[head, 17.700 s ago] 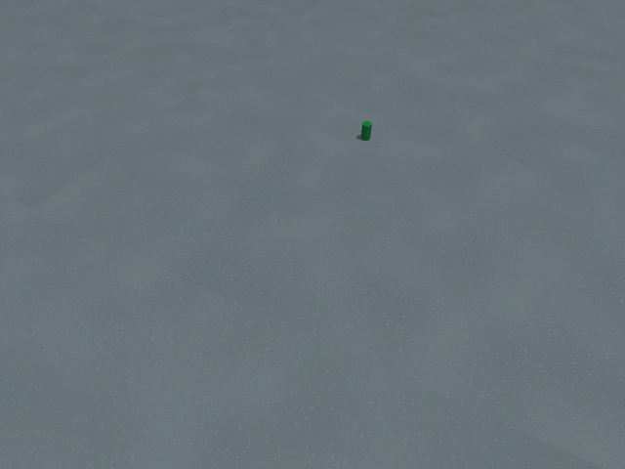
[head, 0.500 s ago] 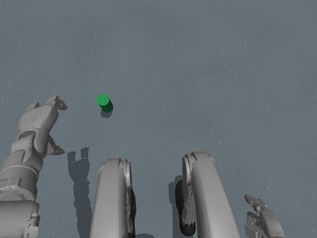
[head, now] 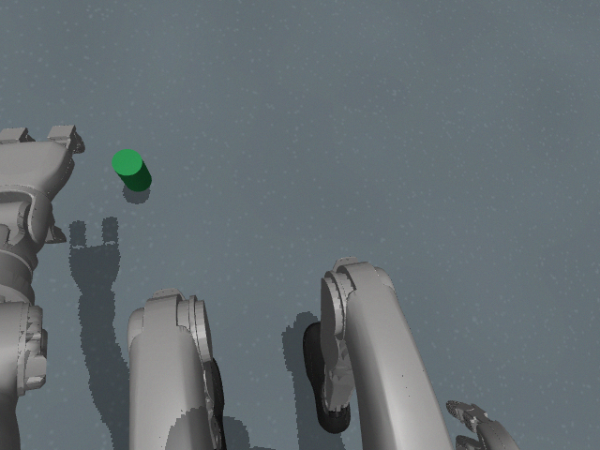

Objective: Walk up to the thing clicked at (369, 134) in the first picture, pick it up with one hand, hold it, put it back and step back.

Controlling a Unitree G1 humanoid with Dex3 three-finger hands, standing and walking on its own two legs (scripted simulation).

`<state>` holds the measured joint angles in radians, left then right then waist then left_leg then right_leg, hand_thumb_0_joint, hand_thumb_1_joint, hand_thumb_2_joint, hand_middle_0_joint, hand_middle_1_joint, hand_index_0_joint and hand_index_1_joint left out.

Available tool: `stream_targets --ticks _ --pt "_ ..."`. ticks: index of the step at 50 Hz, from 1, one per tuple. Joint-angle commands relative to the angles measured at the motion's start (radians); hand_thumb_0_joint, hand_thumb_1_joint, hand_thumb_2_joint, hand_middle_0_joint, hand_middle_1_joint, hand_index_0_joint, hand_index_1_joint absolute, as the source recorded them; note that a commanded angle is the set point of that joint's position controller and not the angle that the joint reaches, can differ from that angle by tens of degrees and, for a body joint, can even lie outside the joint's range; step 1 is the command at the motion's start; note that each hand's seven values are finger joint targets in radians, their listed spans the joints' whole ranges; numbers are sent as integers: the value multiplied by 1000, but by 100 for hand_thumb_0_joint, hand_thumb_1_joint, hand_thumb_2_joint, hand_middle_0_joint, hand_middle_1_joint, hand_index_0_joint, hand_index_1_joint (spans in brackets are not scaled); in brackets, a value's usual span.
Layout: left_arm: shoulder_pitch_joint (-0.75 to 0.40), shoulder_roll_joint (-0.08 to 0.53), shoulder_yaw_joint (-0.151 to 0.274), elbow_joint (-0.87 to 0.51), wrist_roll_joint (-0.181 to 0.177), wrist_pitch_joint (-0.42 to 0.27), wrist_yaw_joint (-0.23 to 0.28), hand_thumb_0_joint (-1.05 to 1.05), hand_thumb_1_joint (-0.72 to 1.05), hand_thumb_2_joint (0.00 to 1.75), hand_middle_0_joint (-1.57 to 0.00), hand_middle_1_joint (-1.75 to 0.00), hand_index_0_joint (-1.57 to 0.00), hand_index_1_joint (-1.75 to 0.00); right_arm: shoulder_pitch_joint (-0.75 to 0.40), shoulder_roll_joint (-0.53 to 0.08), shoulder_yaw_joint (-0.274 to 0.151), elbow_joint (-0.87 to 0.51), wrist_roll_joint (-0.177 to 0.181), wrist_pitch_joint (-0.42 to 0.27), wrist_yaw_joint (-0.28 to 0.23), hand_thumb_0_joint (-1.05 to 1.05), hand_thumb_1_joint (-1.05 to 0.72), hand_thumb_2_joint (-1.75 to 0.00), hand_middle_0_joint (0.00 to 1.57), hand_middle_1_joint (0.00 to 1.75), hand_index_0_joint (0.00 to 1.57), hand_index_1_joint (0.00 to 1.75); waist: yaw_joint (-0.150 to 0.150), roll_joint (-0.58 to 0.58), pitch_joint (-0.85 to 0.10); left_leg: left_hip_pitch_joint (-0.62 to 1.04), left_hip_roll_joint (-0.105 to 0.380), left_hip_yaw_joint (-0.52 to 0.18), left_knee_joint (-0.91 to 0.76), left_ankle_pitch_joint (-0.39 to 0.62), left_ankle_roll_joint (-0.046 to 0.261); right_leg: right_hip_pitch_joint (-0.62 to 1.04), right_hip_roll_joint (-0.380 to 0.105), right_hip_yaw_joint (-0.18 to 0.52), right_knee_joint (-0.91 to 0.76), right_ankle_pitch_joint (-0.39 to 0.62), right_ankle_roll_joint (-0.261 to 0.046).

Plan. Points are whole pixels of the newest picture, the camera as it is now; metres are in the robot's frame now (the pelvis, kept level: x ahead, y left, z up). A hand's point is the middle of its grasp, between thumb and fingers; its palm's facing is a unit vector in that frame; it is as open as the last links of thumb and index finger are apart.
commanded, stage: rise first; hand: left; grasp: from above
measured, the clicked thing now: (133, 171) +0.57 +0.21 -0.33
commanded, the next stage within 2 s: none
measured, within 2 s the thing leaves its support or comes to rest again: neither
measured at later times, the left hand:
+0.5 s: hand (77, 182) +0.50 +0.26 -0.20, palm faces -0.46 -0.03 -0.89, open 13.8 cm
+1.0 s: hand (84, 176) +0.51 +0.25 -0.20, palm faces -0.46 -0.03 -0.89, open 14.0 cm
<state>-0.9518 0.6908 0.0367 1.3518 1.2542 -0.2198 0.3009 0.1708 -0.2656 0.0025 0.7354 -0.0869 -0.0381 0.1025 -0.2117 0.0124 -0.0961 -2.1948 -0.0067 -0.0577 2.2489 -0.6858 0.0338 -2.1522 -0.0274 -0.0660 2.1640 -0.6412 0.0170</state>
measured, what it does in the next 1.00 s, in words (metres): stands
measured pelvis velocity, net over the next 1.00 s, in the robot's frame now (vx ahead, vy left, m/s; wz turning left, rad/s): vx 0.00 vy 0.00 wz -0.05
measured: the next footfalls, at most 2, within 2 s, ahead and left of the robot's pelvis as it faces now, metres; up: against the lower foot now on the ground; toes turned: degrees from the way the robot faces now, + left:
none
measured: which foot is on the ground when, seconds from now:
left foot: down 0.00-1.00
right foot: down 0.00-1.00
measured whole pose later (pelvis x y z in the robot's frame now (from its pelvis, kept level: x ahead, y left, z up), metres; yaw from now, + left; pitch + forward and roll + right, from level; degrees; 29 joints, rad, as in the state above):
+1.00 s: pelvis +0.00 +0.00 -0.04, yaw -3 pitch +36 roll -9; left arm -1.10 0.79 0.05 1.49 1.25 -0.17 0.34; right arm 0.19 -0.29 0.11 0.69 -0.12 -0.03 0.14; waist -0.30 0.00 -0.01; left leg -2.30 0.01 -0.10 2.38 -0.71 0.03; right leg -2.25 -0.01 -0.10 2.26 -0.64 0.01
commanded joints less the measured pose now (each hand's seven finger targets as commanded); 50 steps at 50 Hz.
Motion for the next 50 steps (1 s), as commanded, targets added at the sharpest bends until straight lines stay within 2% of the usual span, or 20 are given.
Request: stream_targets --ticks 1,6,7,11,16,17,20,23,24,28,29,30,34,36,37,39,40,41,49,50 --pt "-392 246 35 -131 1 -7 53 0 -43 91 -15 -94 -16 -93 215 -243 -73 -22 -10 2 -6 0 -91 -90 20 30 20 30 -29 278 -680 557 -14 -13 -253 199 -20 255 32 -56 -179 161 -61" --pt "-414 248 37 -65 10 -1 78 0 -45 93 -14 -96 -15 -94 223 -244 -53 -27 -22 1 0 0 -91 -90 20 30 20 30 -48 271 -665 529 -13 -12 -231 171 -16 237 39 -66 -165 150 -61" --pt "-418 270 43 -52 16 1 83 0 -44 92 -14 -96 -16 -94 220 -246 -48 -23 -23 0 2 0 -91 -90 20 30 20 30 -46 280 -658 505 -16 -2 -220 176 -12 254 38 -60 -162 162 -59" --pt "-419 294 53 -20 14 12 90 0 -46 93 -13 -98 -14 -97 232 -245 -34 -27 -29 -1 4 0 -91 -90 20 30 20 30 -53 241 -657 447 -18 16 -191 178 1 302 47 -61 -162 179 -53" --pt "-416 295 52 -3 2 24 91 0 -48 94 -11 -102 -12 -100 240 -248 -23 -24 -33 -3 8 0 -91 -90 20 30 20 30 -63 245 -640 428 -12 16 -169 183 3 306 50 -64 -153 192 -52" --pt "-452 322 63 -43 -1 23 94 0 -48 94 -9 -104 -11 -101 239 -248 -22 -28 -34 -1 8 0 -91 -90 20 30 20 30 -62 261 -672 428 -11 17 -165 185 4 319 54 -65 -149 195 -52" --pt "-426 326 68 -23 -1 32 94 0 -51 96 -8 -104 -10 -102 256 -252 -16 -30 -36 1 11 0 -91 -90 20 30 20 30 -67 262 -669 421 -10 17 -155 201 3 335 54 -65 -146 213 -49" --pt "-431 328 64 -42 -12 33 85 0 -51 96 -7 -106 -9 -103 249 -249 -11 -31 -34 3 12 0 -91 -90 20 30 20 30 -68 286 -654 417 -7 11 -153 200 0 319 55 -69 -135 209 -53" --pt "-431 323 59 -38 -8 33 81 0 -52 97 -7 -105 -9 -103 257 -256 -9 -28 -36 3 13 0 -91 -90 20 30 20 30 -80 275 -659 425 -5 5 -149 212 0 319 56 -73 -132 220 -52" --pt "-446 340 65 -58 -14 37 84 0 -52 97 -6 -106 -8 -104 261 -259 -5 -33 -34 10 16 0 -91 -90 20 30 20 30 -73 294 -682 413 -6 12 -142 208 1 342 62 -72 -131 224 -52" --pt "-403 323 61 -21 -12 43 84 0 -52 97 -6 -106 -8 -104 264 -259 -2 -32 -37 10 17 0 -91 -90 20 30 20 30 -74 276 -654 413 -5 10 -142 212 0 334 60 -74 -135 227 -51" --pt "-447 322 56 -69 -17 39 84 0 -52 97 -6 -106 -8 -104 263 -258 -3 -32 -34 11 16 0 -91 -90 20 30 20 30 -77 284 -680 419 -3 8 -136 213 1 332 64 -76 -132 228 -52" --pt "-457 323 45 -51 -10 39 79 0 -53 99 -6 -105 -7 -103 258 -271 0 -32 -32 13 17 0 -90 -90 20 30 20 30 -90 325 -650 422 -1 -5 -143 206 -7 282 63 -85 -113 217 -58" --pt "-443 318 36 -26 -9 41 77 0 -53 98 -6 -105 -8 -103 260 -269 6 -38 -31 14 19 0 -91 -90 20 30 20 30 -96 288 -627 402 -2 -5 -138 205 -3 294 65 -89 -117 217 -56" --pt "-438 309 37 -15 -7 43 79 0 -60 106 -7 -100 -5 -102 270 -272 10 -34 -34 13 19 0 -91 -90 20 30 20 30 -101 286 -620 398 -3 -4 -138 203 -4 294 63 -89 -118 220 -54" --pt "-452 324 42 -27 -13 45 82 0 -53 99 -7 -104 -8 -103 261 -275 7 -40 -31 14 19 0 -91 -90 20 30 20 30 -87 305 -648 413 -1 -6 -144 204 -6 289 65 -91 -109 217 -57" --pt "-455 311 35 -21 -17 46 79 0 -53 99 -6 -105 -8 -103 264 -271 12 -38 -31 14 19 0 -91 -90 20 30 20 30 -100 311 -626 409 -2 -5 -143 200 -6 284 65 -90 -113 217 -56" --pt "-460 309 30 -30 -15 46 80 0 -53 99 -6 -105 -8 -104 260 -273 11 -37 -30 14 18 0 -91 -90 20 30 20 30 -94 314 -631 417 -1 -4 -139 203 -7 277 65 -90 -113 219 -57" --pt "-485 310 18 5 -11 53 74 0 -53 98 -7 -105 -8 -104 260 -275 26 -44 -37 13 21 0 -91 -90 20 30 20 30 -126 307 -600 379 -1 -3 -118 195 -4 283 68 -93 -105 219 -55" --pt "-519 334 29 -32 -16 50 76 0 -53 99 -7 -105 -8 -104 260 -280 26 -43 -35 15 19 0 -91 -90 20 30 20 30 -115 304 -629 384 -2 -4 -121 189 -2 283 67 -92 -108 214 -55"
